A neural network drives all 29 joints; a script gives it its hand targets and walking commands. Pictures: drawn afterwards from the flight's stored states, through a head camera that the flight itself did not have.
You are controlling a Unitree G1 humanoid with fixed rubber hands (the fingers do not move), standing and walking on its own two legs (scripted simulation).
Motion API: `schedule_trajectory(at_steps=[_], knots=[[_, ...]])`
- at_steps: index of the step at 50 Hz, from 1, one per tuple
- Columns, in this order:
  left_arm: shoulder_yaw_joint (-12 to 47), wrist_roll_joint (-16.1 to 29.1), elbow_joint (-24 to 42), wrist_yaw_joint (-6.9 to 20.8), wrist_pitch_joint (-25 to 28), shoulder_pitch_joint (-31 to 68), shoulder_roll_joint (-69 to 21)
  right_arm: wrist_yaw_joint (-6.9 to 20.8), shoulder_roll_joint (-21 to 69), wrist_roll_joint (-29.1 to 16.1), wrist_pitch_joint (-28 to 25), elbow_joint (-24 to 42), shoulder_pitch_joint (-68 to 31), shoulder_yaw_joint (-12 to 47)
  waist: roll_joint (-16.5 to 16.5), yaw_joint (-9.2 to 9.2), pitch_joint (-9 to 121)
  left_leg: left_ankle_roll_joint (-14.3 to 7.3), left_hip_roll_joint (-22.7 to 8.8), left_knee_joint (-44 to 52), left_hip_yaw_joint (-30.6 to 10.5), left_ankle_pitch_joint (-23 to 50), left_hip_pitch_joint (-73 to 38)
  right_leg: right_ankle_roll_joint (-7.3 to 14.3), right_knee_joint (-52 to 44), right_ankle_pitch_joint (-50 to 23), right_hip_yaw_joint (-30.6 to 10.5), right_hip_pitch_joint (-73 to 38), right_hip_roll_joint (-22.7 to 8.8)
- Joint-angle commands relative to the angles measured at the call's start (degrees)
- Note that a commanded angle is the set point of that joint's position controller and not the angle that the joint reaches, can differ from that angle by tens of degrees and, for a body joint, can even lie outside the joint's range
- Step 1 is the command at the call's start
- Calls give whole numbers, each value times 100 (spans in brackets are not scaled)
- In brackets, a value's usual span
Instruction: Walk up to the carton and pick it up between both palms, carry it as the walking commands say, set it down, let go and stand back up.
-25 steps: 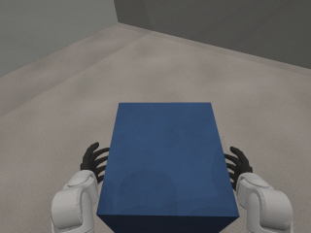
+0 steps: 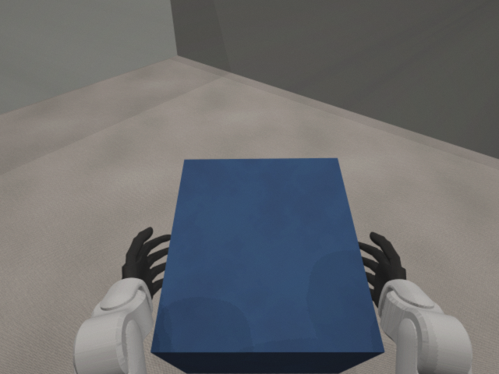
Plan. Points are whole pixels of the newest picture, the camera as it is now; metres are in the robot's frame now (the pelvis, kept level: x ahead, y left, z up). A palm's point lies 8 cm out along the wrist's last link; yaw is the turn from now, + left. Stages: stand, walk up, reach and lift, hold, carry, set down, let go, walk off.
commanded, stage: carry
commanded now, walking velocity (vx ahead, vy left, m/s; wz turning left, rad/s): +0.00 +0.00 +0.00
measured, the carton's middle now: (261, 266) +0.30 +0.01 +0.04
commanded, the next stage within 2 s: hold in 1.68 s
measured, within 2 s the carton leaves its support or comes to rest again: neither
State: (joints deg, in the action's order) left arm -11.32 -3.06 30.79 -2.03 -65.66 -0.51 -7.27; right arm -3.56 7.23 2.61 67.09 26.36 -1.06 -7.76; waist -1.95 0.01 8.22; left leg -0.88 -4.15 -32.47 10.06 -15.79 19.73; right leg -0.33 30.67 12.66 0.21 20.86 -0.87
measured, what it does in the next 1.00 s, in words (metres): stands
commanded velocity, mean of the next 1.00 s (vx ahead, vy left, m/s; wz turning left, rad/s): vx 0.00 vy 0.00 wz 0.00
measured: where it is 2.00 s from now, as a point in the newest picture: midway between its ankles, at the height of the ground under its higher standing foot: outside the picture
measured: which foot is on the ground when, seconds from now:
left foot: down 0.00-1.00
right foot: down 0.00-1.00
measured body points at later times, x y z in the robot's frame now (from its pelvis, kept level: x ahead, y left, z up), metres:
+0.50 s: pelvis -0.02 +0.00 +0.00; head -0.03 +0.01 +0.45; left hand +0.23 +0.17 +0.07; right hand +0.23 -0.17 +0.07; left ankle +0.01 +0.10 -0.73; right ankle +0.03 -0.13 -0.73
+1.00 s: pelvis -0.01 +0.00 +0.00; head -0.03 +0.01 +0.45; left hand +0.26 +0.17 +0.07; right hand +0.24 -0.18 +0.06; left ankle +0.01 +0.10 -0.73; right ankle +0.03 -0.13 -0.73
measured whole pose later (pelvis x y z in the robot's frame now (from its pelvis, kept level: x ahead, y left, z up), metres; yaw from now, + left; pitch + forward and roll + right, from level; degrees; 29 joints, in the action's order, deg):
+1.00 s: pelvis -0.01 +0.00 +0.00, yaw +0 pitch +3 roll +0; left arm -10.6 -5.0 16.1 -1.5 -59.2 4.0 -7.3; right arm -3.2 7.1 4.2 59.9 16.4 -0.7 -10.4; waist -1.0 0.0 7.0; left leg -0.9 -4.2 -31.2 10.0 -14.3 19.6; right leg -0.7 29.7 11.8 0.3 20.9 -0.8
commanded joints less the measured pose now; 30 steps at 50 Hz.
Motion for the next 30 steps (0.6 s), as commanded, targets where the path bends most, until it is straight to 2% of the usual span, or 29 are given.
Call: schedule_trajectory(at_steps=[1,5,7,9,12,14,16,17,18,19,20,21,23,25,26,29,30], knots=[[4510,1518,-184,441,-287,2320,-3507,626,3478,-1544,3,351,-2221,3818,475,36,680,-51,-633,939,-634,75,-357,187,-578,-183,-200,-192,-429],[4340,1402,-323,422,-264,2512,-3377,616,3466,-1547,31,168,-2480,3801,378,42,410,3,-686,1132,-769,-620,-8,146,-619,111,-157,-97,-395],[4278,1378,-257,398,-198,2625,-3322,622,3485,-1565,0,89,-2497,3790,298,34,411,41,-647,1049,-735,-604,-17,161,-690,135,-194,-24,-413],[4394,1472,23,407,-162,2811,-3520,637,3686,-1651,-34,346,-2638,3910,439,38,401,51,-608,1069,-729,-735,-38,169,-734,234,-239,18,-419],[4509,1571,284,417,-87,2956,-3738,663,3910,-1733,-93,553,-2715,4013,432,42,620,33,-607,1068,-739,-680,-176,177,-689,128,-202,-20,-397],[4458,1537,181,442,-40,2932,-3720,676,3893,-1687,-132,503,-2730,3975,315,49,685,46,-567,999,-702,-780,-228,189,-804,328,-286,8,-436],[4420,1508,84,456,6,2946,-3712,694,3864,-1640,-185,440,-2764,3927,345,48,671,35,-584,1024,-751,-886,-233,188,-802,405,-264,48,-405],[4608,1634,407,459,-13,2919,-3925,698,4037,-1777,-177,803,-2779,4115,417,53,766,27,-587,1052,-780,-843,-261,205,-757,334,-266,-27,-415],[4584,1620,382,464,16,3008,-3917,713,4049,-1748,-199,694,-2783,4060,393,48,787,24,-615,1075,-785,-777,-305,204,-679,182,-212,-65,-380],[4325,1449,-122,487,62,2886,-3726,727,3830,-1588,-256,319,-2783,3839,401,59,807,20,-590,1020,-764,-696,-325,203,-720,140,-250,-58,-406],[4550,1609,255,498,87,2942,-3962,731,4023,-1698,-282,672,-2785,4022,421,50,878,33,-596,1001,-750,-541,-390,212,-659,1,-226,-120,-406],[4384,1513,-29,516,128,2926,-3829,742,3923,-1591,-320,367,-2741,3884,300,51,968,12,-582,930,-745,-423,-404,223,-677,-131,-256,-213,-430],[4409,1539,-49,524,166,2875,-3873,735,3944,-1574,-363,373,-2673,3899,183,39,1037,31,-558,798,-667,-58,-552,225,-653,-417,-257,-238,-462],[4331,1469,-252,541,258,2846,-3816,759,3833,-1477,-461,138,-2611,3753,350,30,1176,10,-553,762,-656,216,-681,236,-545,-632,-261,-291,-477],[4172,1337,-591,547,321,2795,-3689,775,3688,-1379,-536,-143,-2612,3604,390,28,1188,7,-561,768,-665,392,-708,228,-496,-742,-223,-304,-479],[4106,1279,-759,566,489,2721,-3694,803,3644,-1339,-706,-254,-2615,3595,277,11,1331,-12,-557,613,-615,964,-832,245,-386,-1159,-211,-432,-500],[4266,1378,-500,574,520,2793,-3873,812,3805,-1435,-744,9,-2680,3753,304,10,1372,-10,-555,578,-608,1073,-860,253,-369,-1219,-208,-489,-515]])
